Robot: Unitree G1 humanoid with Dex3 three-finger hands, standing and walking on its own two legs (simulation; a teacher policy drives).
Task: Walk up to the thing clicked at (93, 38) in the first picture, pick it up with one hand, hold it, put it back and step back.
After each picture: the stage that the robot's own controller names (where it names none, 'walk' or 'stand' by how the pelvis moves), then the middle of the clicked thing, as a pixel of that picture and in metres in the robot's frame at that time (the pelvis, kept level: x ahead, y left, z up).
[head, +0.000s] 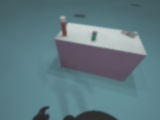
stand; (94, 36) +1.03 -0.02 -0.07
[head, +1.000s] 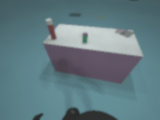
walk; (85, 38) +0.91 +0.12 -0.05
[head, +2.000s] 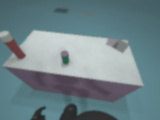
stand; (65, 57) +0.49 +0.25 -0.05
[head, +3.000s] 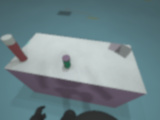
walk; (66, 61) +0.47 +0.22 -0.05
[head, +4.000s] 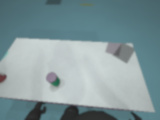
walk; (53, 79) +0.29 +0.23 -0.05
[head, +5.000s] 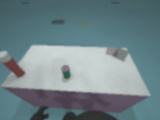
stand; (66, 72) +0.41 +0.20 -0.06
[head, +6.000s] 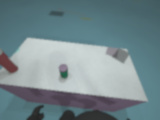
stand; (63, 71) +0.37 +0.21 -0.06
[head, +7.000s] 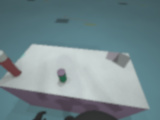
stand; (62, 75) +0.36 +0.24 -0.07
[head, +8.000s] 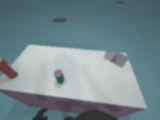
stand; (59, 76) +0.35 +0.25 -0.07
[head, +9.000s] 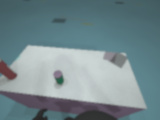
stand; (59, 77) +0.34 +0.25 -0.07
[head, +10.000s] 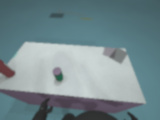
rise first; (58, 74) +0.35 +0.25 -0.07
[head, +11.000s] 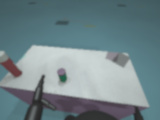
rise first; (62, 75) +0.37 +0.24 -0.07
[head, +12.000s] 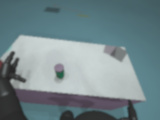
go down; (59, 71) +0.37 +0.21 -0.04
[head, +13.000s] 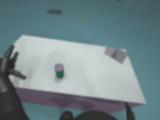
go down; (59, 71) +0.37 +0.22 -0.04
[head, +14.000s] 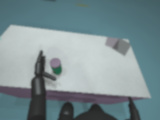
close in; (56, 66) +0.36 +0.22 +0.00
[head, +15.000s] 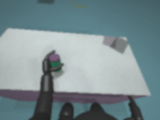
close; (56, 63) +0.39 +0.22 +0.02
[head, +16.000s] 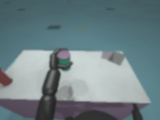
lift; (64, 61) +0.34 +0.15 +0.18
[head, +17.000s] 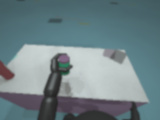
hold; (64, 65) +0.34 +0.17 +0.12
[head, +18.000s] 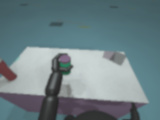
hold; (65, 65) +0.34 +0.16 +0.12
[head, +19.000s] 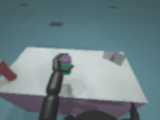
hold; (66, 65) +0.35 +0.16 +0.12
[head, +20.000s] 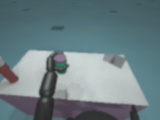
crouch; (61, 64) +0.32 +0.19 +0.16
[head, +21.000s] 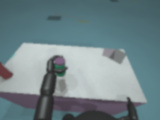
crouch; (60, 67) +0.35 +0.20 +0.07
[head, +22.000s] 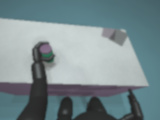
lower; (47, 54) +0.44 +0.26 +0.04
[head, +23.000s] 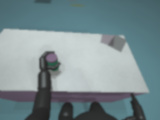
lower; (53, 62) +0.40 +0.23 +0.02
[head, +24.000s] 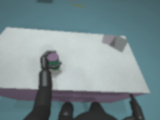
lower; (54, 62) +0.40 +0.23 +0.02
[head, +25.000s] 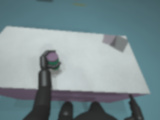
lower; (54, 61) +0.40 +0.23 +0.02
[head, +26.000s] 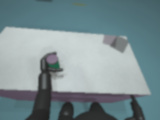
open; (54, 63) +0.39 +0.23 +0.02
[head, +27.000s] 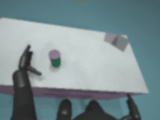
rise; (55, 59) +0.40 +0.22 +0.02
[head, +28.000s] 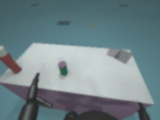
sink last; (63, 68) +0.41 +0.25 -0.02
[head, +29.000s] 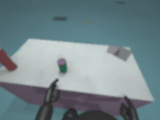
stand; (62, 66) +0.42 +0.23 +0.00
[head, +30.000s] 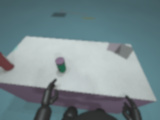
stand; (61, 65) +0.40 +0.24 +0.01
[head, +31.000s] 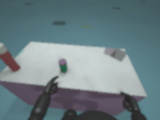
stand; (63, 66) +0.44 +0.24 -0.02
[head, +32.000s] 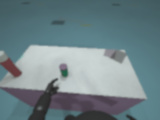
stand; (64, 70) +0.42 +0.23 -0.06
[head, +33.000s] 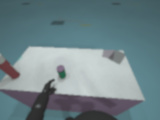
stand; (61, 72) +0.41 +0.25 -0.07
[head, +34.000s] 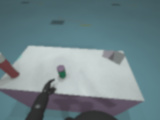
stand; (61, 72) +0.41 +0.25 -0.07
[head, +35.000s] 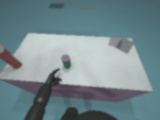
walk; (66, 62) +0.44 +0.20 -0.05
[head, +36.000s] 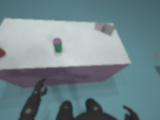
walk; (58, 45) +0.55 +0.25 -0.05
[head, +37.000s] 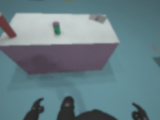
walk; (56, 28) +0.79 +0.37 -0.02
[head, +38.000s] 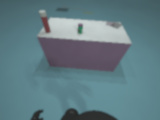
stand; (80, 28) +1.03 +0.21 -0.04
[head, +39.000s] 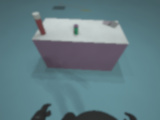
stand; (76, 29) +0.99 +0.24 -0.07
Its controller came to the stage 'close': yes
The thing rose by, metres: 0.21
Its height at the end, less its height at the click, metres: +0.00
